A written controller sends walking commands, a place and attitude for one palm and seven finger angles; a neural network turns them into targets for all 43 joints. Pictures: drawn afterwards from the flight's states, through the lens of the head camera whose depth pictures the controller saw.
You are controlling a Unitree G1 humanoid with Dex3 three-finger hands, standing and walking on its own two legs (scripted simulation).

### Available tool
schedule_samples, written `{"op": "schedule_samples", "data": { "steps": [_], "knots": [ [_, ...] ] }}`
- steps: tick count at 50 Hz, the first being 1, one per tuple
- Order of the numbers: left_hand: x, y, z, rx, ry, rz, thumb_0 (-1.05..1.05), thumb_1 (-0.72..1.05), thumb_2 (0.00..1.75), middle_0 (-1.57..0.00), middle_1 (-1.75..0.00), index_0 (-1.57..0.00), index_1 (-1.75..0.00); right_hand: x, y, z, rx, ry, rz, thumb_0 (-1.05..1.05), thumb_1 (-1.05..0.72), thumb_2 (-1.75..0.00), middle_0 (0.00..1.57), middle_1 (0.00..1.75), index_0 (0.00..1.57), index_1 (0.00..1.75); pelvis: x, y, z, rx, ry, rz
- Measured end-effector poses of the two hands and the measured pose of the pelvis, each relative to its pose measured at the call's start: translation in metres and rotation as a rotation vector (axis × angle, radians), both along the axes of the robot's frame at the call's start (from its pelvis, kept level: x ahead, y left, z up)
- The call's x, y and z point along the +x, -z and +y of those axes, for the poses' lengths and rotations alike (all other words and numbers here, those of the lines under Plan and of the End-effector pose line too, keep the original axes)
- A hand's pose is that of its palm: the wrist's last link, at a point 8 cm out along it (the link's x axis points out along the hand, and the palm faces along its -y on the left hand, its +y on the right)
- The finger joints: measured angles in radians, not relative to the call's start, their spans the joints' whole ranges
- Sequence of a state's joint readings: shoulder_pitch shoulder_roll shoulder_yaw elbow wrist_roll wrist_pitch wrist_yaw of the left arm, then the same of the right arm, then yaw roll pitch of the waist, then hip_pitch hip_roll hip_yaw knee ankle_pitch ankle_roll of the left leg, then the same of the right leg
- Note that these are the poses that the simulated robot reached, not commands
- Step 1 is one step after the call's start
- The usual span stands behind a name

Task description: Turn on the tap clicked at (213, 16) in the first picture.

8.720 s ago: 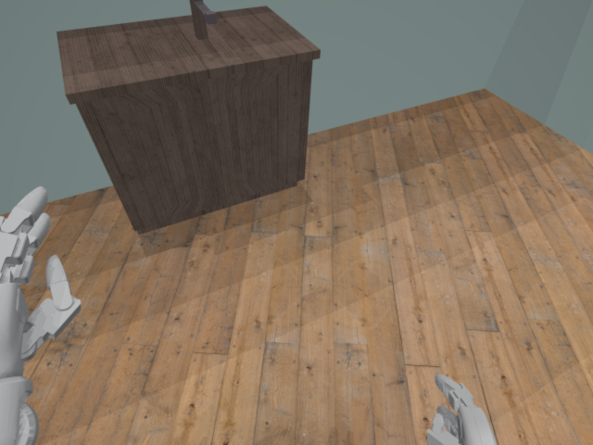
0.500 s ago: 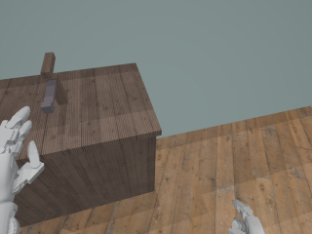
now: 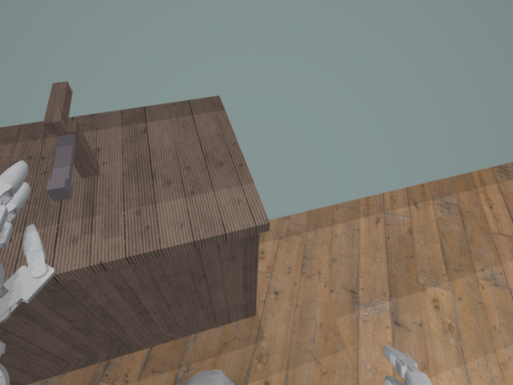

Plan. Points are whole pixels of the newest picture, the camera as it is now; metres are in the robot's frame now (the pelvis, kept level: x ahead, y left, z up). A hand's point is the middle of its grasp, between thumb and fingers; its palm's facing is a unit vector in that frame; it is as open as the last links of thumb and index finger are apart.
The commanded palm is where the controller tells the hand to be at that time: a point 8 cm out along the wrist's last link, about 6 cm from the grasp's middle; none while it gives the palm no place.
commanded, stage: come to a stop and stand still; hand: left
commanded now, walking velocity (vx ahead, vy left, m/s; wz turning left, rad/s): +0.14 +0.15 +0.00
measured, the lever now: (59, 189) +0.39 +0.36 +0.07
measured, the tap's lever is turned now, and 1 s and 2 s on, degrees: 0 0 0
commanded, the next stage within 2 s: look again from close up in 1.66 s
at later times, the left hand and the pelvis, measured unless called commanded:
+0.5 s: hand (14, 226) +0.24 +0.30 +0.18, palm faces +0.43 -0.82 -0.38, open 7.4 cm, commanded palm +0.21 +0.33 +0.19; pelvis +0.05 +0.05 +0.00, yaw +1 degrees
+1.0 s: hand out of the picture +0.25 +0.35 +0.19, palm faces +0.50 -0.75 -0.43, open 7.4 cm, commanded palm +0.19 +0.34 +0.19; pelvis +0.03 +0.06 +0.01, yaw +0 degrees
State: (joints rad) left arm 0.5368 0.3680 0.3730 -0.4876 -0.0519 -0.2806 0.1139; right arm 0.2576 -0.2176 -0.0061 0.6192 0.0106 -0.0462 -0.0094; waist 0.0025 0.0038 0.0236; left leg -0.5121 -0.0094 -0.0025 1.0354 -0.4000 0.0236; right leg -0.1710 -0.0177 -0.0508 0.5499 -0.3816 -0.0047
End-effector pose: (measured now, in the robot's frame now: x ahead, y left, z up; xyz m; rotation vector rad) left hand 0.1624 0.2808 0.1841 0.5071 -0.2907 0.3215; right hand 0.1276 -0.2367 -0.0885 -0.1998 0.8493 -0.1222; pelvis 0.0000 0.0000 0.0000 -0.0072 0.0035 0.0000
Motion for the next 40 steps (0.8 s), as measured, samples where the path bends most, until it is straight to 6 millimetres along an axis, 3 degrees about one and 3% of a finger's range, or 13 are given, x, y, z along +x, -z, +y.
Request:
{"op": "schedule_samples", "data": {
  "steps": [6,12,19,23,28,31,36,40],
  "knots": [
    [0.018,0.005,0.028,-0.014,-0.03,-0.064,0.01,0.88,0.9,-0.21,-0.3,-0.21,-0.3,0.035,0.003,0.012,-0.072,-0.011,-0.042,0.01,-0.91,-0.9,0.21,0.3,0.2,0.3,0.019,0.013,0.027,0.018,-0.011,-0.049],
    [0.045,-0.008,0.038,0.018,0.009,-0.131,0.01,0.88,0.9,-0.21,-0.3,-0.21,-0.3,0.07,-0.004,0.053,0.008,-0.012,-0.159,0.01,-0.91,-0.9,0.2,0.3,0.2,0.3,0.018,0.016,0.036,0.052,-0.007,-0.067],
    [0.034,-0.024,0.029,0.034,0.021,-0.09,0.01,0.89,0.9,-0.21,-0.3,-0.21,-0.3,0.079,-0.01,0.086,0.114,-0.077,-0.189,0.01,-0.91,-0.9,0.21,0.3,0.2,0.3,0.03,0.005,0.037,-0.002,-0.014,-0.044],
    [0.035,-0.018,0.041,-0.019,-0.026,-0.046,0.01,0.88,0.9,-0.21,-0.3,-0.21,-0.3,0.074,-0.009,0.083,0.083,-0.073,-0.127,0.01,-0.91,-0.9,0.21,0.3,0.21,0.3,0.044,-0.001,0.043,-0.009,0.002,-0.015],
    [0.053,0.005,0.066,-0.096,-0.101,0.017,0.01,0.88,0.9,-0.21,-0.3,-0.21,-0.3,0.074,-0.01,0.071,0.006,-0.045,-0.068,0.01,-0.91,-0.9,0.21,0.3,0.21,0.3,0.049,-0.006,0.05,-0.008,-0.003,-0.016],
    [0.063,0.01,0.065,-0.13,-0.085,0.033,0.01,0.89,0.9,-0.21,-0.3,-0.21,-0.3,0.077,-0.02,0.065,-0.025,-0.029,-0.085,0.01,-0.91,-0.9,0.21,0.3,0.2,0.3,0.049,-0.008,0.052,-0.008,-0.001,-0.021],
    [0.066,-0.007,0.046,-0.109,0.033,-0.023,0.01,0.89,0.9,-0.21,-0.3,-0.21,-0.3,0.084,-0.038,0.061,-0.048,-0.007,-0.156,0.01,-0.91,-0.9,0.21,0.3,0.2,0.3,0.046,-0.01,0.055,-0.012,-0.002,-0.02],
    [0.056,-0.021,0.047,-0.037,0.06,-0.04,0.01,0.89,0.9,-0.21,-0.3,-0.21,-0.3,0.087,-0.045,0.064,-0.037,0.007,-0.193,0.01,-0.91,-0.9,0.2,0.3,0.2,0.3,0.045,-0.012,0.057,-0.015,-0.001,-0.014]
  ]
}}
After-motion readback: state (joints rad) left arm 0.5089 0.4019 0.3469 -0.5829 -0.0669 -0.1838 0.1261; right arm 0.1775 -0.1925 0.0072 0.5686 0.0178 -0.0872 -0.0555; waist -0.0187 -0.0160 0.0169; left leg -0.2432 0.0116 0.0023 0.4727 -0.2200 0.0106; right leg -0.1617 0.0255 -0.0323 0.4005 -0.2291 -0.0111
